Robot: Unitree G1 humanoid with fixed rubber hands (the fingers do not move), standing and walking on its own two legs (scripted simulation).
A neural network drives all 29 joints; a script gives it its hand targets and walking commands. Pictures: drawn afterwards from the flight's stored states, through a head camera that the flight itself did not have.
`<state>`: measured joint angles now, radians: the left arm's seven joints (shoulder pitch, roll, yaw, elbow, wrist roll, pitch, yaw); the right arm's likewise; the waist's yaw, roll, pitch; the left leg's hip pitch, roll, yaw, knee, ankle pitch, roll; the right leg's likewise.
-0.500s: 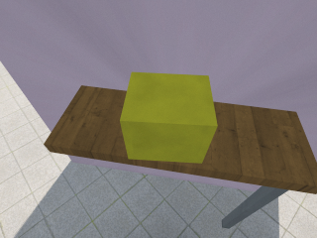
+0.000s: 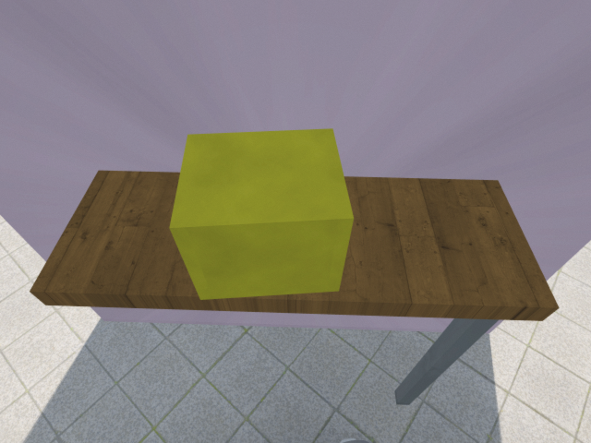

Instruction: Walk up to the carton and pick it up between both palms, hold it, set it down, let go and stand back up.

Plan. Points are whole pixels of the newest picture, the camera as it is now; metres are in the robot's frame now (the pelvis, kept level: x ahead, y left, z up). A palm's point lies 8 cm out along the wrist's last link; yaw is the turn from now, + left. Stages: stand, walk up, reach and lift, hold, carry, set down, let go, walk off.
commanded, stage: walk up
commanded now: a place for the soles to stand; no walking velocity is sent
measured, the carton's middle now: (265, 215) +0.42 +0.06 +0.07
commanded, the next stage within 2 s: none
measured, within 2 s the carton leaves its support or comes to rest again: neither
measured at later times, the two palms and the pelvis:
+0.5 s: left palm out of the picture +0.06 +0.32 -0.13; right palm out of the picture -0.01 -0.22 -0.12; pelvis -0.05 +0.06 -0.01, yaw -5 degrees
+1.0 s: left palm out of the picture +0.04 +0.28 -0.12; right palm out of the picture -0.05 -0.18 -0.12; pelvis -0.04 +0.05 +0.01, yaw -3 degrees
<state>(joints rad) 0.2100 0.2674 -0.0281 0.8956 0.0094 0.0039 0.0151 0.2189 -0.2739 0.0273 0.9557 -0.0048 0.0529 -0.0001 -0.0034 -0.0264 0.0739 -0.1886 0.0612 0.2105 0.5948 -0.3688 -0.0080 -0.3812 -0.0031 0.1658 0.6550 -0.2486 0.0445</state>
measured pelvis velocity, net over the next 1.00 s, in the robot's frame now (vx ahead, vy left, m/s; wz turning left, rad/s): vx -0.04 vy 0.05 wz -0.06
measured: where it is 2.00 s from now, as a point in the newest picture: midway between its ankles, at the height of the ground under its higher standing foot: outside the picture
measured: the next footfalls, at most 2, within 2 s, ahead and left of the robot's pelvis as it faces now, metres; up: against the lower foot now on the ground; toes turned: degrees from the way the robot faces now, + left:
right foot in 0.72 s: -0.01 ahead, -0.08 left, +0.00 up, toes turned +6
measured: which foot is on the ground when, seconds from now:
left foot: down 0.00-1.00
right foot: down 0.00-0.42, up 0.44-0.70, down 0.72-1.00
